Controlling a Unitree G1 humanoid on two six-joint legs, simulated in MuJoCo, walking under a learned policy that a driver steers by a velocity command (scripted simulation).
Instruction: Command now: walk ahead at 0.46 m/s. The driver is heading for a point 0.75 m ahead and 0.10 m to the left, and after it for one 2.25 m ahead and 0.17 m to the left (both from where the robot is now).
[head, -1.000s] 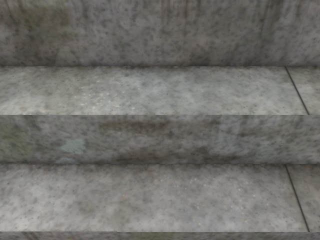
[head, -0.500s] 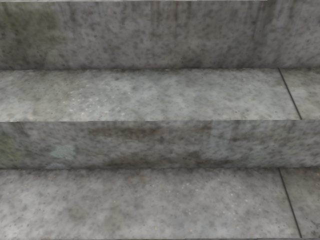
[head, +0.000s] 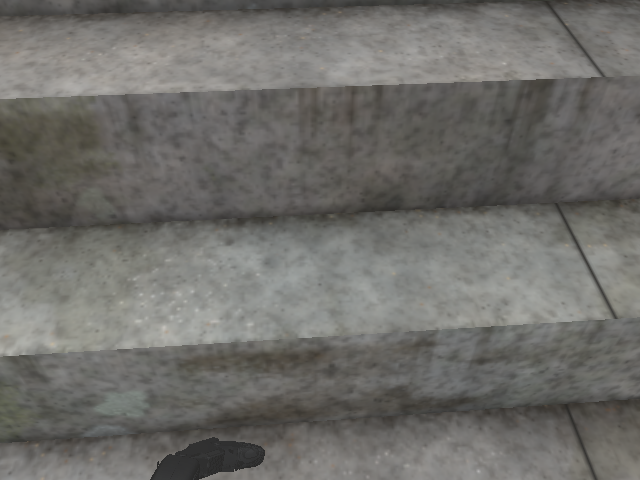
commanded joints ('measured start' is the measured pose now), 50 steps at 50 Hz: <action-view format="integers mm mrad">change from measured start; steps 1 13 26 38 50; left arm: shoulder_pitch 301 -501 41 304 767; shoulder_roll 77 -90 167 74 395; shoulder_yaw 20 0 93 72 187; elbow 81 -209 -57 -82 311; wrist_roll -83 -2 -62 -39 103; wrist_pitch -104 -218 18 -30 -196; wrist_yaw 88 83 -22 38 -61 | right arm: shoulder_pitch -42 476 71 -106 -765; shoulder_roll -249 132 -252 -244 -221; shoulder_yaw -68 -15 -144 -101 -60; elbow -82 103 -130 -113 -758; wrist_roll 135 93 65 -58 134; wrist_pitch -93 -109 42 -62 -61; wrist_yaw -141 -118 106 93 -82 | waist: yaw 185 -294 18 17 90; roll -111 -56 73 85 -45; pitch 2 382 19 282 293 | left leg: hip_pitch -52 370 -844 -340 -707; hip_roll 18 21 -246 -69 -67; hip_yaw -10 88 -576 -21 143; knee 502 -269 1887 564 1006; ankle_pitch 1262 514 302 -234 -445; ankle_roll -45 31 -7 -157 -232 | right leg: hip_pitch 642 -175 643 16 483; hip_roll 34 204 -170 52 -33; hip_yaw -52 -122 998 -25 51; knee -638 675 -1315 191 -716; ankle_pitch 344 -166 -250 30 558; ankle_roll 36 58 -41 267 174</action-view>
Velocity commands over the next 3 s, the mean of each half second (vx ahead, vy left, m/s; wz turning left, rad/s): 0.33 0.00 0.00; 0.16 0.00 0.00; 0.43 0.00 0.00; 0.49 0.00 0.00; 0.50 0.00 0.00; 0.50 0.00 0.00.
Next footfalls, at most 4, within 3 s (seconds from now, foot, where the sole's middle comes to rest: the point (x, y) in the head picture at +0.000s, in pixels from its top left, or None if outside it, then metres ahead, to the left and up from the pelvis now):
0.28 left None -0.09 0.06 -0.82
0.44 right None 0.16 -0.03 -0.59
0.78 left None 0.09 0.21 -0.58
1.10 right None -0.17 -0.02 -0.82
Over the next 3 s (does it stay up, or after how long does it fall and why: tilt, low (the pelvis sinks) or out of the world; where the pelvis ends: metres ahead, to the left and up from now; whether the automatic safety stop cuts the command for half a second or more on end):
stays up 0.40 0.00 0.39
